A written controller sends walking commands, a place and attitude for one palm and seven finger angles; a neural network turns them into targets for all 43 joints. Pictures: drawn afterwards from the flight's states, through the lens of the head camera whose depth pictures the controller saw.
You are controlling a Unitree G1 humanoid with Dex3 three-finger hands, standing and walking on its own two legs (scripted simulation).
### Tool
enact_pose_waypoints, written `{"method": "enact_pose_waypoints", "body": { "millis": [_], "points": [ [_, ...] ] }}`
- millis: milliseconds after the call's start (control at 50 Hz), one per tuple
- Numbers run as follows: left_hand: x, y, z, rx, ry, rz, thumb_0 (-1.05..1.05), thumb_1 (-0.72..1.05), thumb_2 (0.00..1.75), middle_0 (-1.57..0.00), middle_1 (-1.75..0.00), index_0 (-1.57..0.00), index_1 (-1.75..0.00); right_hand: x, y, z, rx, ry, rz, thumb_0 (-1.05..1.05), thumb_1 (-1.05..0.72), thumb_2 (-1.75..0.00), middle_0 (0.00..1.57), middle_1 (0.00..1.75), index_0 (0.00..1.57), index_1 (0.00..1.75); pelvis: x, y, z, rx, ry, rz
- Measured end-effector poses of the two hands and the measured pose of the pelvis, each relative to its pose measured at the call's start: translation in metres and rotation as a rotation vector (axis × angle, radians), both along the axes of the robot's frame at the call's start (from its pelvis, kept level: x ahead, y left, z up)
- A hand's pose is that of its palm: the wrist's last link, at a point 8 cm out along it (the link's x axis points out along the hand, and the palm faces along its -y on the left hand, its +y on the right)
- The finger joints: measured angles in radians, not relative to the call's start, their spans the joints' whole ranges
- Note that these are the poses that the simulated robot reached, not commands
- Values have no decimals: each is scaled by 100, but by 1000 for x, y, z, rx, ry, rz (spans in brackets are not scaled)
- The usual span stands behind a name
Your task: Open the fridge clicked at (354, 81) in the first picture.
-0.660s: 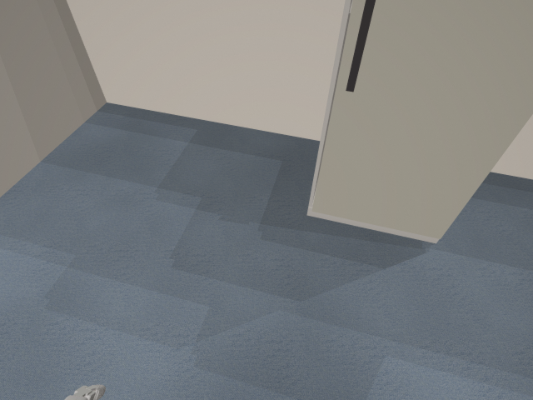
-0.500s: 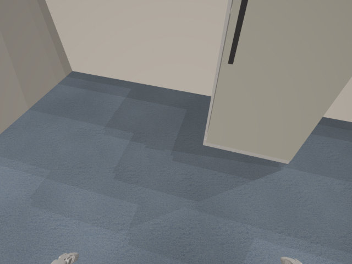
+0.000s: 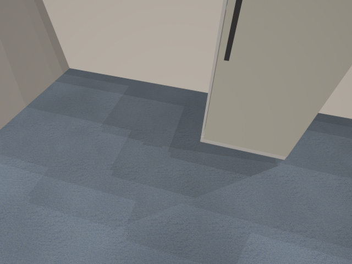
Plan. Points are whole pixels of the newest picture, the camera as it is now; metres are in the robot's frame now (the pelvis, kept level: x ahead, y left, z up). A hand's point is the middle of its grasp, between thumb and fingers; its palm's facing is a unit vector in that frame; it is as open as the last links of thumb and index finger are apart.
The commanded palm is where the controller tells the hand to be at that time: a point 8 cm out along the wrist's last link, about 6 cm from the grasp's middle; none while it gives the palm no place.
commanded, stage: stand and wait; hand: left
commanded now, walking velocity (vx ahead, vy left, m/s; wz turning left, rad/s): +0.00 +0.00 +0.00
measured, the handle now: (233, 26) +1.00 -0.18 +0.11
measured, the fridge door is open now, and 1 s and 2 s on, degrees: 0 0 0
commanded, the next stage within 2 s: look at it before walking up in 0.16 s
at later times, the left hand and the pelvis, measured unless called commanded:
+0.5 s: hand out of the picture +0.07 +0.24 -0.16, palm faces -0.03 -0.95 -0.32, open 7.4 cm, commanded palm none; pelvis -0.01 +0.00 +0.00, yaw +0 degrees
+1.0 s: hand out of the picture +0.07 +0.25 -0.16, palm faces -0.03 -0.94 -0.33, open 7.4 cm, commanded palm none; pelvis +0.00 +0.00 +0.00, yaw -1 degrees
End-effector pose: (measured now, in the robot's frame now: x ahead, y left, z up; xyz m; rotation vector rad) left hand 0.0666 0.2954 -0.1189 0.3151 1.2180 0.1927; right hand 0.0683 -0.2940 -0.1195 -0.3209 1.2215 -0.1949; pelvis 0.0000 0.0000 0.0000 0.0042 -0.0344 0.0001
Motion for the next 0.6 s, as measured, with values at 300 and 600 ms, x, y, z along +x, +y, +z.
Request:
{"method": "enact_pose_waypoints", "body": {
  "millis": [300,600],
  "points": [
    [3,-5,3,-7,-26,-14,1,90,90,-20,-30,-20,-30,-7,2,0,13,-6,2,1,-90,-90,20,30,20,30,-8,-2,1,0,0,0],
    [-4,-6,-1,-15,0,-2,1,90,90,-20,-30,-20,-30,-5,3,1,9,6,5,1,-90,-90,20,30,20,30,-5,-1,2,-1,4,3]
  ]
}}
